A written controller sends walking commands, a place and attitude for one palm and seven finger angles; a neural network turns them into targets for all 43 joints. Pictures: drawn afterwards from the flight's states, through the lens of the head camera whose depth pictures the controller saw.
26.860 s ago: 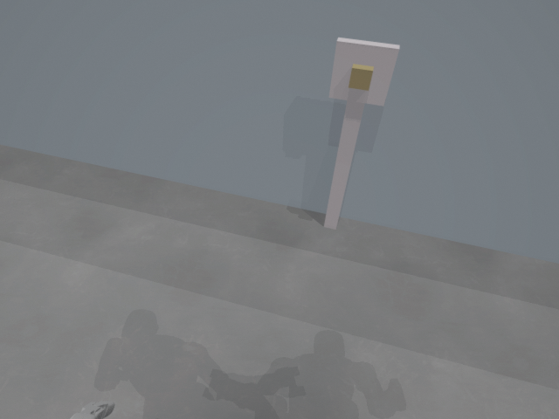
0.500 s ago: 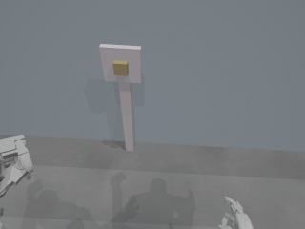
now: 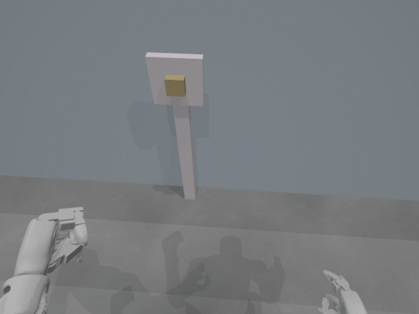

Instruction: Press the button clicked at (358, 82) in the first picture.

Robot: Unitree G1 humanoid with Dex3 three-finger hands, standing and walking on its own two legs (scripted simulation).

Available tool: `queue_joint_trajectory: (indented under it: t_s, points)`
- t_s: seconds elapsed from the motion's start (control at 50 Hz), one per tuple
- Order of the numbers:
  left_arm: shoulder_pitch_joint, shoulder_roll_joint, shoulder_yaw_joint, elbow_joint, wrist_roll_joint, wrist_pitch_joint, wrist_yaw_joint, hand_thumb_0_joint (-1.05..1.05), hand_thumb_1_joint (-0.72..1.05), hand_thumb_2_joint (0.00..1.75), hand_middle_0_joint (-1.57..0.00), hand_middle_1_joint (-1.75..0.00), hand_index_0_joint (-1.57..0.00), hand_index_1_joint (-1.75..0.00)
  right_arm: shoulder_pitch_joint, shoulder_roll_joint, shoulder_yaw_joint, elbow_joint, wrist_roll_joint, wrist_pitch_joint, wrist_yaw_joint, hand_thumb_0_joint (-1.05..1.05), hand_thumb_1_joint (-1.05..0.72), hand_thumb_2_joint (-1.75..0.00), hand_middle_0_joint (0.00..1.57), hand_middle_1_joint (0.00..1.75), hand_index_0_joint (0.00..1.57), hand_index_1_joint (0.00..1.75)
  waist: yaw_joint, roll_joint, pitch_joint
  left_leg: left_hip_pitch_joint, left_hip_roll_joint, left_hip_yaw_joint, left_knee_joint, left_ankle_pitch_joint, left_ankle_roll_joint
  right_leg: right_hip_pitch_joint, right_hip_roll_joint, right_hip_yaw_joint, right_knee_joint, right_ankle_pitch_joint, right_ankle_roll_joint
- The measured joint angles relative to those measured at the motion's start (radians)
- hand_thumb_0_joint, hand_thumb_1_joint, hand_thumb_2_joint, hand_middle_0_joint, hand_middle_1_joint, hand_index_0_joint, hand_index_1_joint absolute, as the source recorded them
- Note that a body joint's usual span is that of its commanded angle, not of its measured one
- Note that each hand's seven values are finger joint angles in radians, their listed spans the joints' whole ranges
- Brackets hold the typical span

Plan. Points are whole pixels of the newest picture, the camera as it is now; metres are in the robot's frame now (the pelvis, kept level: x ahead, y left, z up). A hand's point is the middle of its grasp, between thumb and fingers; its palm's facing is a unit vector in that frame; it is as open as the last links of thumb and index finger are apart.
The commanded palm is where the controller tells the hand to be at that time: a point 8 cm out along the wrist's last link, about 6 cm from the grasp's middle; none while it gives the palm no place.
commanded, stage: let the arm hang, fingers relaxed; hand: left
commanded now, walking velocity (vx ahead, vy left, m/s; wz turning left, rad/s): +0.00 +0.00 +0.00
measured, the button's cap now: (175, 85) +0.78 +0.18 +0.01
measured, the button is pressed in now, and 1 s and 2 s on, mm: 0 0 0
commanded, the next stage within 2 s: stand and wait in 1.02 s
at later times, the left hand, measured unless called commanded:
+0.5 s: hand out of the picture -0.07 +0.19 -0.16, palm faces +0.05 -0.97 -0.25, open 5.5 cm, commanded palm none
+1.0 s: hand out of the picture +0.01 +0.14 -0.17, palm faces +0.05 -0.98 -0.17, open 7.3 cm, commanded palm none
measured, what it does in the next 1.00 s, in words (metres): stands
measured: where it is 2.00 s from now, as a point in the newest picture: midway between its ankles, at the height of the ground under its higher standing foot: outside the picture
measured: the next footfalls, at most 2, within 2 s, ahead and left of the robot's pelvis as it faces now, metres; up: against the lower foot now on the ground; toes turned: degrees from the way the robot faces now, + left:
none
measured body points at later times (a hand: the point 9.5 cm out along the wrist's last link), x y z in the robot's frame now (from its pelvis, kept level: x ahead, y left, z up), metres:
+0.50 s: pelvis -0.01 -0.01 +0.00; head +0.01 -0.01 +0.45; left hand -0.07 +0.24 -0.15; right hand +0.00 -0.23 -0.16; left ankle +0.06 +0.09 -0.74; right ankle -0.01 -0.13 -0.74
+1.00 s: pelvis +0.02 -0.02 +0.01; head +0.03 -0.02 +0.46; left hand +0.01 +0.19 -0.16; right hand +0.00 -0.23 -0.16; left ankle +0.06 +0.09 -0.74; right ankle -0.01 -0.13 -0.74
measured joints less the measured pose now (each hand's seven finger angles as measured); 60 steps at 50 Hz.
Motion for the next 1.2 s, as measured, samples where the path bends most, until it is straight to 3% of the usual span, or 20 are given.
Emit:
queue_joint_trajectory:
  t_s: [0.06, 0.12, 0.2, 0.24, 0.36, 0.52, 0.7, 0.88, 1.2]
  points:
    - [-0.105, -0.04, -0.088, 0.373, 0.014, 0.11, -0.039, 0.01, 0.9, 0.9, -1.25, -1.44, -1.25, -1.44, -0.031, -0.023, -0.004, 0.053, -0.007, 0.051, 0.013, 0.01, -0.9, -0.9, 0.21, 0.3, 0.2, 0.3, -0.021, 0.016, 0.002, -0.025, -0.009, 0.004, 0.049, -0.023, 0.007, -0.035, -0.011, 0.003, 0.072, -0.036, 0.003]
    - [-0.138, -0.086, -0.139, 0.64, 0.016, 0.164, -0.054, 0.01, 0.91, 0.9, -1.17, -1.37, -1.17, -1.37, -0.02, -0.009, 0.003, 0.086, -0.018, 0.08, 0.012, 0.01, -0.9, -0.9, 0.21, 0.3, 0.2, 0.29, -0.041, -0.017, 0.022, -0.022, -0.015, 0.007, 0.06, -0.028, 0.006, -0.043, -0.017, 0.006, 0.107, -0.053, 0.003]
    - [-0.126, -0.148, -0.183, 0.869, 0.008, 0.183, -0.057, 0.02, 0.91, 0.9, -1.05, -1.25, -1.05, -1.25, 0.029, 0.025, 0.014, 0.142, -0.027, 0.117, 0.007, 0.01, -0.9, -0.9, 0.21, 0.3, 0.2, 0.29, -0.042, -0.071, 0.052, -0.005, -0.012, -0.003, 0.041, -0.017, -0.002, -0.024, -0.013, -0.004, 0.09, -0.046, -0.006]
    - [-0.112, -0.163, -0.168, 0.953, -0.001, 0.179, -0.031, 0.02, 0.91, 0.9, -0.98, -1.18, -0.98, -1.18, 0.056, 0.045, 0.016, 0.177, -0.027, 0.132, 0.003, 0.01, -0.9, -0.9, 0.2, 0.3, 0.2, 0.29, -0.032, -0.085, 0.063, 0.0, -0.008, -0.012, 0.028, -0.009, -0.007, -0.012, -0.007, -0.013, 0.067, -0.035, -0.011]
    - [-0.067, -0.141, -0.163, 1.121, -0.006, 0.161, -0.043, 0.02, 0.91, 0.9, -0.78, -0.96, -0.77, -0.97, 0.116, 0.09, 0.015, 0.269, -0.024, 0.156, -0.009, 0.01, -0.9, -0.9, 0.2, 0.3, 0.2, 0.29, -0.005, -0.063, 0.075, 0.023, -0.003, -0.031, -0.014, 0.015, -0.012, 0.026, 0.002, -0.03, 0.0, -0.002, -0.019]
    - [-0.031, -0.16, -0.168, 1.237, -0.007, 0.15, -0.042, 0.01, 0.91, 0.9, -0.5, -0.64, -0.49, -0.64, 0.129, 0.118, 0.004, 0.327, -0.02, 0.152, -0.012, 0.01, -0.9, -0.9, 0.2, 0.3, 0.2, 0.29, -0.006, -0.008, 0.064, 0.055, -0.009, -0.017, -0.057, 0.032, -0.008, 0.044, -0.006, -0.017, -0.022, 0.007, -0.018]
    - [-0.075, -0.202, -0.173, 1.262, -0.01, 0.134, -0.032, 0.01, 0.91, 0.9, -0.26, -0.37, -0.26, -0.37, 0.13, 0.135, 0.004, 0.368, -0.02, 0.139, -0.019, 0.01, -0.91, -0.9, 0.2, 0.3, 0.2, 0.29, -0.014, -0.015, 0.041, 0.082, -0.011, -0.004, -0.078, 0.028, -0.011, 0.056, -0.011, -0.004, -0.018, -0.005, -0.016]
    - [-0.137, -0.25, -0.179, 1.251, -0.011, 0.119, -0.028, 0.01, 0.91, 0.9, -0.21, -0.31, -0.21, -0.31, 0.13, 0.152, 0.009, 0.389, -0.02, 0.127, -0.027, 0.0, -0.91, -0.9, 0.2, 0.3, 0.2, 0.29, -0.023, -0.038, 0.039, 0.102, -0.007, -0.005, -0.09, 0.021, -0.02, 0.075, -0.006, -0.005, -0.031, -0.011, -0.022]
    - [-0.119, -0.248, -0.168, 1.269, -0.016, 0.119, -0.023, 0.01, 0.92, 0.9, -0.2, -0.29, -0.2, -0.3, 0.123, 0.157, 0.009, 0.401, -0.018, 0.124, -0.036, 0.01, -0.91, -0.9, 0.2, 0.3, 0.2, 0.29, -0.02, -0.028, 0.066, 0.124, 0.004, -0.01, -0.093, 0.002, -0.031, 0.107, 0.006, -0.008, -0.056, -0.019, -0.033]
